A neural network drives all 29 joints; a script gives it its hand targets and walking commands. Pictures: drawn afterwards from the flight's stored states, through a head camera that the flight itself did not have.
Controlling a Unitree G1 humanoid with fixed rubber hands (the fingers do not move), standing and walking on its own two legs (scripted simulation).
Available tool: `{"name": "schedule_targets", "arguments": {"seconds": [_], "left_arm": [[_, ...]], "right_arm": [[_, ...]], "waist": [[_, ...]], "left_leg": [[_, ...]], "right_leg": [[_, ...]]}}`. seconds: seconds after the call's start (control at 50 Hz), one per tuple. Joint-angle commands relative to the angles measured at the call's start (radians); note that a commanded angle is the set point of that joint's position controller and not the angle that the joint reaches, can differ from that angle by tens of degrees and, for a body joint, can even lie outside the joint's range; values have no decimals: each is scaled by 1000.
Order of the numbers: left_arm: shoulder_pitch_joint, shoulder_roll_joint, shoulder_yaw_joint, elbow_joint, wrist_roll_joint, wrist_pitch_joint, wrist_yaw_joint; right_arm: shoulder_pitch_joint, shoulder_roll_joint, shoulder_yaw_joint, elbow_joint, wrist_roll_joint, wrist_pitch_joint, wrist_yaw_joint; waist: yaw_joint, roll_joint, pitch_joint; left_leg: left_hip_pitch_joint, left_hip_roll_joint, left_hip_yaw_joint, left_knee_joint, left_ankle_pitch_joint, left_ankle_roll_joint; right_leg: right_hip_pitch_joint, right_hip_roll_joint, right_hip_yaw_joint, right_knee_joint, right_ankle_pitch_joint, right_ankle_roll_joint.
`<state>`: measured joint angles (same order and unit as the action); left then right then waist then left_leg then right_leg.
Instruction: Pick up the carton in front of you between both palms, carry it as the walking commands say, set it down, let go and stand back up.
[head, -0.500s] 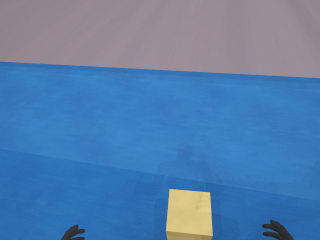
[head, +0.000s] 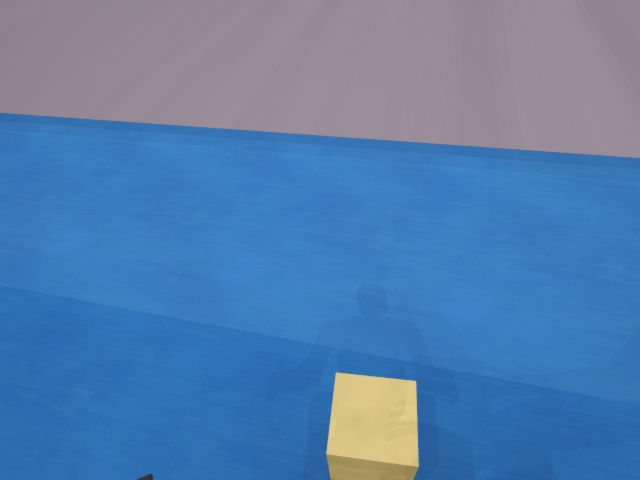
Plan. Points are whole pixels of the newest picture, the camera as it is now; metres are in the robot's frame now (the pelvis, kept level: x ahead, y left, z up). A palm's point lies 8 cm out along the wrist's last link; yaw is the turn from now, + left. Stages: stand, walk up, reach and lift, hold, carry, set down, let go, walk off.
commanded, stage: stand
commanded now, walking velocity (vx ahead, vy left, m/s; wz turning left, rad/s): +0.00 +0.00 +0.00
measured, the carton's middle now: (372, 432) +0.41 -0.07 -0.64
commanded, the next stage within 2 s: none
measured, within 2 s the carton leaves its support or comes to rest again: neither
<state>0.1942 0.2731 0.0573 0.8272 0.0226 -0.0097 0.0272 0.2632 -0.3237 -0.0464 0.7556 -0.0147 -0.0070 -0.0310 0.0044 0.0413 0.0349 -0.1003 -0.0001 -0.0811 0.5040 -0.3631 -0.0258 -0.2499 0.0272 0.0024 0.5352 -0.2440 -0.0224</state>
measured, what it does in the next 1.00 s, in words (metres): stands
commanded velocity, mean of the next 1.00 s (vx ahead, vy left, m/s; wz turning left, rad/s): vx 0.00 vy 0.00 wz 0.00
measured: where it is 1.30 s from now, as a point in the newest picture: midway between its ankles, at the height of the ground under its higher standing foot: outside the picture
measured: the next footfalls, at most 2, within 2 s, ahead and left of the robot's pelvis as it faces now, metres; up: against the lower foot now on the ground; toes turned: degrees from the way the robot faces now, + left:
none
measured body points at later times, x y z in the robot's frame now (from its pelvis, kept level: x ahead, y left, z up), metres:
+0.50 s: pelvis -0.02 +0.00 +0.00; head -0.02 -0.01 +0.45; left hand +0.09 +0.30 -0.10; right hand +0.07 -0.29 -0.12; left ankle -0.05 +0.14 -0.73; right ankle +0.03 -0.10 -0.73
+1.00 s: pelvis -0.02 +0.00 +0.01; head -0.02 -0.01 +0.46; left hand +0.08 +0.30 -0.10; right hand +0.06 -0.30 -0.12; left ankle -0.05 +0.14 -0.73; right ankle +0.03 -0.10 -0.73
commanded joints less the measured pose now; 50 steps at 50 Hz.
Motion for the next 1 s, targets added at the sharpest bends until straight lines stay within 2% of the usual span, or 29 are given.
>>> {"name": "schedule_targets", "arguments": {"seconds": [0.0,0.34,0.98], "left_arm": [[-21,155,35,-48,-1,-12,3],[-37,181,25,7,-9,-10,-4],[-57,213,11,85,-21,-12,-6]], "right_arm": [[3,-127,-27,-47,1,-14,-5],[0,-153,-16,13,5,-22,-6],[-38,-180,-6,100,11,-25,-2]], "waist": [[2,-39,-14],[5,-43,4],[4,-43,1]], "left_leg": [[-101,52,-36,-85,169,15],[-104,66,-48,-127,131,25],[-83,86,-46,-180,134,33]], "right_leg": [[82,-98,109,-102,150,-5],[89,-107,127,-142,92,-4],[107,-121,144,-176,126,-8]]}}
